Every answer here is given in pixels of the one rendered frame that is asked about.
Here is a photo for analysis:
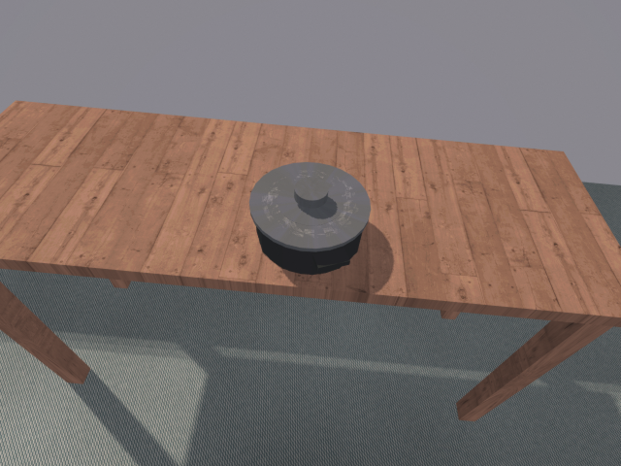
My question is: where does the knob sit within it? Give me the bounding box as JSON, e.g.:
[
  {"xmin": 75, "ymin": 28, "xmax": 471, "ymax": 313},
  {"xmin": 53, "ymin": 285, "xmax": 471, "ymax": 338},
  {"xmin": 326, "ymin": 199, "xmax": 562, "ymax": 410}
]
[{"xmin": 294, "ymin": 177, "xmax": 328, "ymax": 209}]

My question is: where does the table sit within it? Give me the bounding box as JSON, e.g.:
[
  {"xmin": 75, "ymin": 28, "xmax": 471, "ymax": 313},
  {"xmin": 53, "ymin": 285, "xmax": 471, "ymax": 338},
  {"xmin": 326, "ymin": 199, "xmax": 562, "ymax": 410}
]
[{"xmin": 0, "ymin": 100, "xmax": 621, "ymax": 421}]

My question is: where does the lid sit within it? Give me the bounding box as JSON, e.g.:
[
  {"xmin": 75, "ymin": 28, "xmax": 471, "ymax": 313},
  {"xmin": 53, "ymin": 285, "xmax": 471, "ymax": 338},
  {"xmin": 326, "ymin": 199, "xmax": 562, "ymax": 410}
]
[{"xmin": 249, "ymin": 162, "xmax": 371, "ymax": 252}]

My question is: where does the pot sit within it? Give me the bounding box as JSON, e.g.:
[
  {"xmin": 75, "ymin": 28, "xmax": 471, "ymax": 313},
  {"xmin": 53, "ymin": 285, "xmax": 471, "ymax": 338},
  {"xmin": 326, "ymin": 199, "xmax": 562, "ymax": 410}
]
[{"xmin": 256, "ymin": 227, "xmax": 362, "ymax": 275}]

